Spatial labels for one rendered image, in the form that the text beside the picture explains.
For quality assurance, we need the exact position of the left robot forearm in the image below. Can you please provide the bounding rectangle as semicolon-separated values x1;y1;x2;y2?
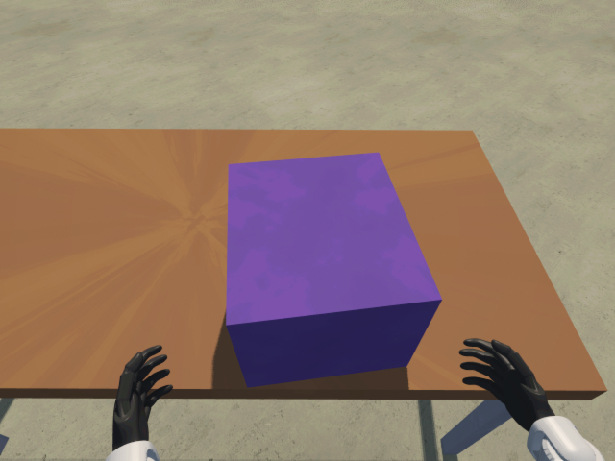
105;441;160;461

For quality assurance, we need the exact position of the table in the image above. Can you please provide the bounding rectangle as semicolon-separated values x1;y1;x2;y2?
0;128;607;454

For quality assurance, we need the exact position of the right robot forearm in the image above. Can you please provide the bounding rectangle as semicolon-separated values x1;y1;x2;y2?
527;416;605;461

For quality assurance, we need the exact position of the carton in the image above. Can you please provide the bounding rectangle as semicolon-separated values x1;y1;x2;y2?
226;153;442;388

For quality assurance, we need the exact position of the robot right hand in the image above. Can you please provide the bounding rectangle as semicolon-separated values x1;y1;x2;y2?
459;338;555;432

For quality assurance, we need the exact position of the robot left hand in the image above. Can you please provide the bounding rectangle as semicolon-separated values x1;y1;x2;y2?
112;345;173;451

